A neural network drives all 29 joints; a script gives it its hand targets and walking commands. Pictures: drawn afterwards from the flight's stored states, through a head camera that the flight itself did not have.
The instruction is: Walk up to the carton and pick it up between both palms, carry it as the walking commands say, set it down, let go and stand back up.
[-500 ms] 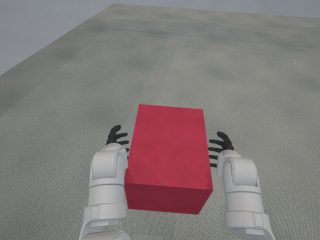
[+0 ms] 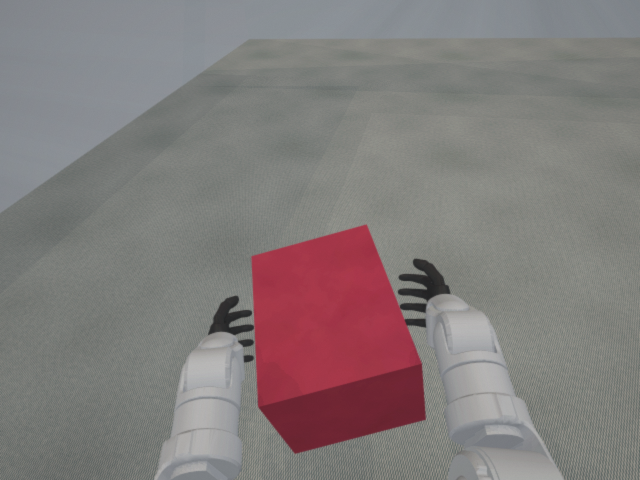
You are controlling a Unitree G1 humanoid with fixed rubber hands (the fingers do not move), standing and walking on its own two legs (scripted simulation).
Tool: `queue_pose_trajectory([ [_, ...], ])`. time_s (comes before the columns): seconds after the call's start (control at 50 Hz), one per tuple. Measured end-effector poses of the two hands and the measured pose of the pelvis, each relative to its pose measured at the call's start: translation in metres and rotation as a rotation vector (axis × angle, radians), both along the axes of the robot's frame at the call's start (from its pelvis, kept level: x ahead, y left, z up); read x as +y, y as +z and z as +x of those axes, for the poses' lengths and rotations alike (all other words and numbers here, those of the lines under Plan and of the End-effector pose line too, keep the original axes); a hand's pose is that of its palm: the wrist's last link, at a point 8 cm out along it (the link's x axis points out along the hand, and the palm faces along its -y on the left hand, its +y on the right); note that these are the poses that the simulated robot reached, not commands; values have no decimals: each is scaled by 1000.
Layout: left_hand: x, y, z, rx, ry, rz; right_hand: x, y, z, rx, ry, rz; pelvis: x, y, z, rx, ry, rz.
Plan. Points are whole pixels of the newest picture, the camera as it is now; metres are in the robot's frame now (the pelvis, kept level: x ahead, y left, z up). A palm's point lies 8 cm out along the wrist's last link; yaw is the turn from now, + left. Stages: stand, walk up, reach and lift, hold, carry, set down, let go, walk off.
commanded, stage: hold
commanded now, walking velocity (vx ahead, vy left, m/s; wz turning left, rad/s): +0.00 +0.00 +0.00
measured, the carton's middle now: (332, 332) +0.37 +0.01 -0.05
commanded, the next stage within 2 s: set down in 0.10 s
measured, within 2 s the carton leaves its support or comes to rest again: neither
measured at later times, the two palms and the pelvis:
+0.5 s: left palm (222, 345) +0.31 +0.17 +0.01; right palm (425, 328) +0.32 -0.13 +0.01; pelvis +0.02 +0.01 +0.00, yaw +0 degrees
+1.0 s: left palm (243, 364) +0.33 +0.15 -0.08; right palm (423, 357) +0.34 -0.14 -0.09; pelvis +0.02 +0.00 -0.02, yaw +1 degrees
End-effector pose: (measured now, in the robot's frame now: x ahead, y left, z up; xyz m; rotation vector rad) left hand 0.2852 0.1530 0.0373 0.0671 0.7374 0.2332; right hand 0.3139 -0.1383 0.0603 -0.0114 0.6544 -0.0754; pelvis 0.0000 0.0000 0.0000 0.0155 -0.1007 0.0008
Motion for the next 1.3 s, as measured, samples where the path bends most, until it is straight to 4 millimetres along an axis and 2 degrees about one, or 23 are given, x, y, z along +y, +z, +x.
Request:
queue_pose_trajectory([
  [0.06,-1,-3,0,13,2,4,-1,-3,1,5,-7,2,0,0,-1,-1,0,0],
  [0.16,-5,8,12,-21,-11,-6,-3,9,8,-45,-45,-22,2,0,4,4,1,-3],
  [0.22,-3,14,17,-42,-7,-9,1,12,13,-67,-42,-43,4,1,9,12,1,-6],
  [0.26,2,12,19,-36,6,-22,4,8,15,-60,-18,-54,6,1,12,17,1,-9],
  [0.34,11,-6,17,16,38,-43,11,-13,15,4,32,-44,9,1,16,22,2,-12],
  [0.46,13,-29,21,52,27,-39,11,-48,10,60,32,-42,12,1,18,28,4,-13],
  [0.66,8,-41,44,-16,-21,-31,5,-68,21,28,6,-58,12,1,27,118,8,-8],
  [0.82,5,-76,47,14,-18,-16,3,-109,22,77,6,-56,7,-3,29,218,13,3],
  [0.96,1,-106,46,-9,-33,2,-1,-142,21,64,-25,-39,3,-13,23,347,20,13],
  [1.14,-2,-138,38,-36,-14,25,1,-169,27,28,-54,-50,-2,-31,5,445,32,24],
  [1.3,2,-162,46,-60,23,37,7,-195,37,2,-44,-57,-7,-55,-12,507,47,32],
])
